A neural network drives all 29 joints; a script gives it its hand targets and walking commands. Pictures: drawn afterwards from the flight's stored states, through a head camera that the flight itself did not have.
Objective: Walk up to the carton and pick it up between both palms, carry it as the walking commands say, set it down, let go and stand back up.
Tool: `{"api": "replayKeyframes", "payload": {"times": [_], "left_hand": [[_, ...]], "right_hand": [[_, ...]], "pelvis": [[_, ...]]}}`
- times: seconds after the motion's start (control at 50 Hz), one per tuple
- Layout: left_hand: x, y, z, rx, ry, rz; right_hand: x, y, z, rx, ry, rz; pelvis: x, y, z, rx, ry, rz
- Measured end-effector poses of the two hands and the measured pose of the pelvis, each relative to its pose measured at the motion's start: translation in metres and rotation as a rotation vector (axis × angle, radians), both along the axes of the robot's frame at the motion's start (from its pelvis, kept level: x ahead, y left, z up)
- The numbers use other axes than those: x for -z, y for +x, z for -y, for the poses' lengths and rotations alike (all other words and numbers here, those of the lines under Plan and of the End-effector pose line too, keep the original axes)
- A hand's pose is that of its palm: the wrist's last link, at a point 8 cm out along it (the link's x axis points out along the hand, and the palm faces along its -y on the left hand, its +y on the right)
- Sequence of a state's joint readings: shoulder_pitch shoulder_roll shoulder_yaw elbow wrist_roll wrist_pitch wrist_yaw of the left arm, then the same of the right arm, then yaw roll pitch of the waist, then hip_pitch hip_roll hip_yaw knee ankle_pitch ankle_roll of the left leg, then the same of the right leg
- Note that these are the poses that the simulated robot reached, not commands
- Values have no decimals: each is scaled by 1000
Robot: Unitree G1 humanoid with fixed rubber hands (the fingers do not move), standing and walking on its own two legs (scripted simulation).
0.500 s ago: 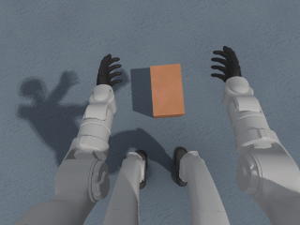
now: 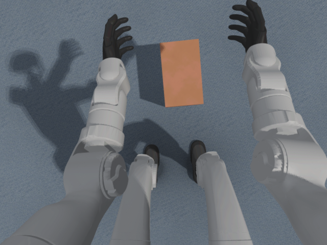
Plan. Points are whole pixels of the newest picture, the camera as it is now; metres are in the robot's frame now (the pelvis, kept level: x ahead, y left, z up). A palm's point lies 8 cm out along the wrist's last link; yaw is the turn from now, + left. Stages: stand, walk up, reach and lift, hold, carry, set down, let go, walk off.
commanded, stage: reach and lift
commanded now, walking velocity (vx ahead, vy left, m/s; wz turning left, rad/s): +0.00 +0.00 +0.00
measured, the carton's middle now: (180, 77) +0.50 -0.04 -0.56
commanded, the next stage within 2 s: none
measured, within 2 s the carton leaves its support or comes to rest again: neither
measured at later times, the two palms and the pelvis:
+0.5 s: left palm (130, 69) +0.49 +0.12 -0.29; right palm (232, 61) +0.50 -0.17 -0.29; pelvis -0.03 +0.00 -0.15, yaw +1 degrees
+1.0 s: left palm (139, 77) +0.49 +0.12 -0.43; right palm (218, 71) +0.50 -0.17 -0.43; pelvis -0.04 +0.00 -0.25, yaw +2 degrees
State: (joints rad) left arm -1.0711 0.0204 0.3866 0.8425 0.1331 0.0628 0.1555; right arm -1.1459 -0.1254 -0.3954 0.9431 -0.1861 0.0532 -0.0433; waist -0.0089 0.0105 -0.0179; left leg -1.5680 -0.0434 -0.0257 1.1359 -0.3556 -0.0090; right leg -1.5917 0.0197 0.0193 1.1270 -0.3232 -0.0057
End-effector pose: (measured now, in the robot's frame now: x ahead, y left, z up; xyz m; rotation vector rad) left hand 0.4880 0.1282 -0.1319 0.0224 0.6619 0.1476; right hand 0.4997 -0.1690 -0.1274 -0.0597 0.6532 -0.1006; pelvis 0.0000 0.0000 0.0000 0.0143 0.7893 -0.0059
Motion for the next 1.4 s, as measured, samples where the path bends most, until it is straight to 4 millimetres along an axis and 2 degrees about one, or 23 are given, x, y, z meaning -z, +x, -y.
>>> {"api": "replayKeyframes", "payload": {"times": [0.12, 0.34, 0.48, 0.7, 1.0, 1.08, 1.18, 1.4], "left_hand": [[34, 2, -1, 0, 0, -3], [111, 1, 1, -7, 8, -5], [151, 2, 4, -6, 5, -14], [213, 2, 10, 7, -10, -35], [298, 0, 6, 28, -21, -72], [314, -3, 5, 37, -34, -84], [328, -6, 4, 56, -27, -109], [336, 5, 6, 77, -25, -95]], "right_hand": [[34, -1, 3, 2, -3, -8], [113, 0, 7, 7, -2, -4], [156, 0, 6, 2, 3, -11], [222, 1, 0, -17, 3, -37], [306, -1, -1, -35, 3, -75], [322, -4, -2, -43, -4, -99], [333, -4, -5, -49, 9, -118], [349, -4, 0, -60, 11, -114]], "pelvis": [[34, -6, -1, -5, 0, -25], [106, -25, 1, -4, 6, -23], [144, -33, 3, -1, 16, -8], [193, -39, 6, 0, 27, 3], [247, -44, 3, -9, 21, 59], [257, -43, 3, -16, 13, 95], [265, -41, 1, -16, 6, 128], [279, -39, 0, -22, 5, 179]]}}
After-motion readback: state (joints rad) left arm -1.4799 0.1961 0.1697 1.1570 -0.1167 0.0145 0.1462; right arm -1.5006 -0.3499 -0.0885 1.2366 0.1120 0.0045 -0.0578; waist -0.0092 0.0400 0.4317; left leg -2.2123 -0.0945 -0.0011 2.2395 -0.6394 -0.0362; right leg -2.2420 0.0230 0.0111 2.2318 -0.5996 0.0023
